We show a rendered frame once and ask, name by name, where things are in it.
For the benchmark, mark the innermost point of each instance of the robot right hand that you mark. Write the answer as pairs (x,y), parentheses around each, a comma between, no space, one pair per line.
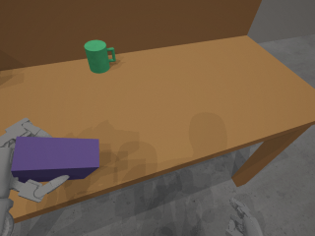
(248,226)

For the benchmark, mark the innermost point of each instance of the robot left hand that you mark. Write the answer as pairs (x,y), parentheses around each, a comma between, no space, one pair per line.
(31,190)

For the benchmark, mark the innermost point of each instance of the table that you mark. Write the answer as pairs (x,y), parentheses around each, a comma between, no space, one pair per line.
(187,85)

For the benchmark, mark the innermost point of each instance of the sponge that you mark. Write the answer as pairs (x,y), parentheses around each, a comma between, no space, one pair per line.
(43,159)

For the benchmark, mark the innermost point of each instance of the robot left forearm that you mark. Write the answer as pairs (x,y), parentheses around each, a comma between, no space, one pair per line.
(7,222)

